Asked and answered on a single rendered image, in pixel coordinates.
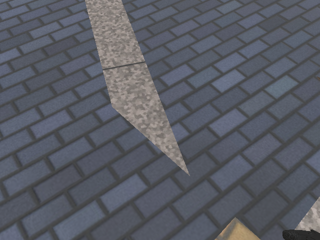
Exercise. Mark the right robot hand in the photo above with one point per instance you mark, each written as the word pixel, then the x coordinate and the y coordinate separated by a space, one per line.
pixel 300 235

